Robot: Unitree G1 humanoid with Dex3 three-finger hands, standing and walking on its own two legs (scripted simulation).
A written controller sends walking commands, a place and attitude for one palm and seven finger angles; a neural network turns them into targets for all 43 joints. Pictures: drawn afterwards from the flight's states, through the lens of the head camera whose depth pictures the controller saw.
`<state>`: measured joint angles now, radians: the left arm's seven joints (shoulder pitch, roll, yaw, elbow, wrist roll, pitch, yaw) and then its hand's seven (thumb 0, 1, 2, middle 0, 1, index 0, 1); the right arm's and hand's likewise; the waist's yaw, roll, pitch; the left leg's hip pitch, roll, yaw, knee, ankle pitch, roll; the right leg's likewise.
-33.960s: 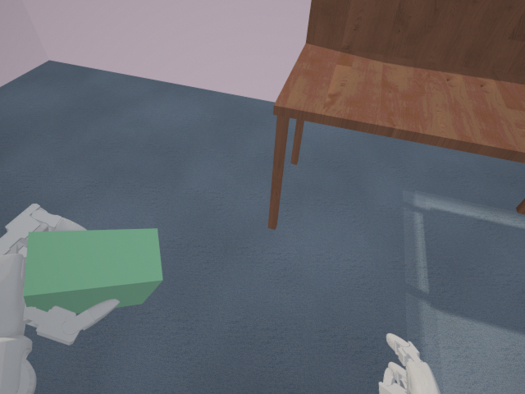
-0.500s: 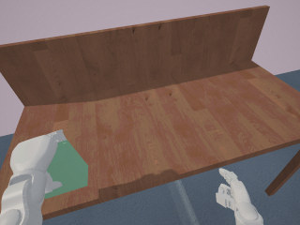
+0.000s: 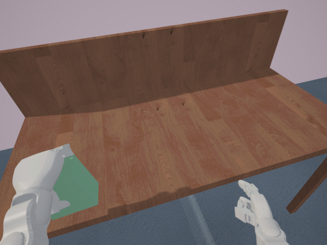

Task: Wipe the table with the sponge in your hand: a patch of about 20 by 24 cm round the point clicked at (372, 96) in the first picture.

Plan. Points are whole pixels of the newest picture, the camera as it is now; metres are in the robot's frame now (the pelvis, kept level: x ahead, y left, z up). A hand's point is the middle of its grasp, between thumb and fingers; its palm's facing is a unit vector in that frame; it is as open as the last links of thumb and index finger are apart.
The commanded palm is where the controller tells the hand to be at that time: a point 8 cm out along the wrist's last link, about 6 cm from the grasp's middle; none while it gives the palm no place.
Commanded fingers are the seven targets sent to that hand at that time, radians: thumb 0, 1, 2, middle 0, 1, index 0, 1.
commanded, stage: step back with the hand held close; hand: left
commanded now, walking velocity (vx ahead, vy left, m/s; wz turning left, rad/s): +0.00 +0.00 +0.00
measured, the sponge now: (68, 192) +0.19 +0.28 +0.05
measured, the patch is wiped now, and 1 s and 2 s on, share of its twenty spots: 1.00 1.00 1.00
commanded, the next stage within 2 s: stop stepping back and stand still in 1.50 s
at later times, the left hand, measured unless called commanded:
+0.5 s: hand (54, 166) +0.20 +0.28 +0.15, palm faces +0.36 -0.82 -0.44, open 10.5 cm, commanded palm +0.14 +0.31 +0.17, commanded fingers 0.00 0.10 1.30 -1.20 -1.60 -1.20 -1.60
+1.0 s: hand (33, 185) +0.15 +0.29 +0.15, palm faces +0.43 -0.81 -0.41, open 10.5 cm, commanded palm +0.10 +0.32 +0.17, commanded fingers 0.00 0.10 1.30 -1.20 -1.60 -1.20 -1.60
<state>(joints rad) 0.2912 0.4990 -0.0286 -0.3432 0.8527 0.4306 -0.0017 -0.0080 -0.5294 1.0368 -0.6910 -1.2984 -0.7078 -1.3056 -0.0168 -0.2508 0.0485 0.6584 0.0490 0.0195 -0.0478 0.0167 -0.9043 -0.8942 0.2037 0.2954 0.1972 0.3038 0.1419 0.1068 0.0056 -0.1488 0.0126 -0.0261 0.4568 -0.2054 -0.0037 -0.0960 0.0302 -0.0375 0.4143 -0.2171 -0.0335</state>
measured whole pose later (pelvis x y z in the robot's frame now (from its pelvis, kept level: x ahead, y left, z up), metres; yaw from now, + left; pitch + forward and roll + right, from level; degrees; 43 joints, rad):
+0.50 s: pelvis -0.01 +0.02 -0.01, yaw +2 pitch +2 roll -2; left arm 0.52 0.44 0.37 -0.57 -0.08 -0.06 0.12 -0.01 -0.53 1.04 -0.69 -1.30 -0.71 -1.31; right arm 0.27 -0.25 0.01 0.58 0.03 -0.01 -0.08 0.02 -0.90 -0.89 0.20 0.30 0.20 0.30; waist 0.00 0.01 -0.01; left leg -0.42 -0.02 -0.06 0.65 -0.26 0.02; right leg -0.34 0.01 -0.06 0.57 -0.27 0.00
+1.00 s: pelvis -0.05 +0.03 -0.03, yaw +2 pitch +1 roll -3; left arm 0.47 0.42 0.38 -0.59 -0.03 -0.10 0.13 -0.01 -0.53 1.04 -0.69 -1.30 -0.71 -1.31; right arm 0.18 -0.22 0.01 0.53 0.00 -0.08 -0.06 0.01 -0.90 -0.89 0.21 0.30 0.20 0.30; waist 0.01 -0.02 0.00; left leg -0.51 -0.01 -0.04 0.71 -0.23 0.04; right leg -0.44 0.04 -0.01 0.77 -0.36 0.01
